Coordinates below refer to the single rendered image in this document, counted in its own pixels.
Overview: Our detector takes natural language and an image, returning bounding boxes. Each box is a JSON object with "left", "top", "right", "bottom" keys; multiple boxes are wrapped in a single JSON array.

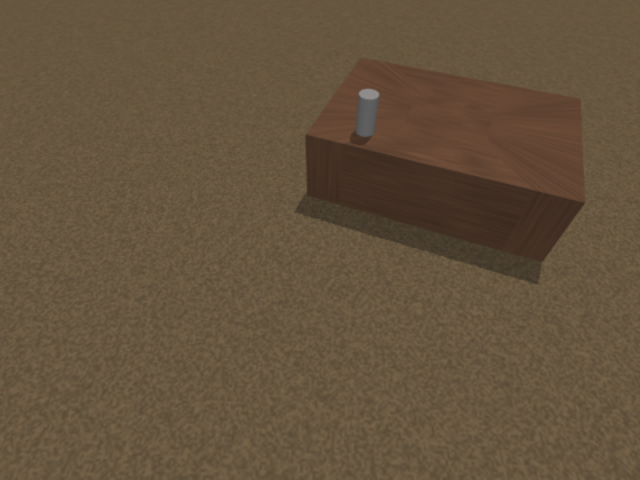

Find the can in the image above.
[{"left": 356, "top": 89, "right": 379, "bottom": 137}]

